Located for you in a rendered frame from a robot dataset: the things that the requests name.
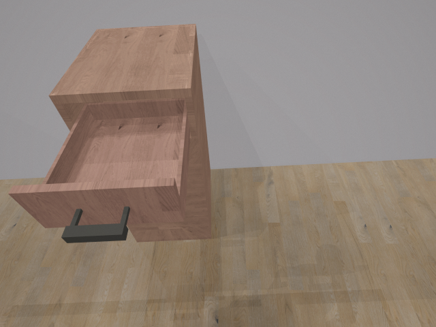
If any cabinet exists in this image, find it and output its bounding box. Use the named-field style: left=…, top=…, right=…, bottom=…
left=49, top=24, right=211, bottom=243

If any handle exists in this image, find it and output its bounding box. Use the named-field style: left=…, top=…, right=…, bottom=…
left=61, top=206, right=130, bottom=243

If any drawer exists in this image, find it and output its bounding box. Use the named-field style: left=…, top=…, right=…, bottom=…
left=8, top=98, right=190, bottom=228

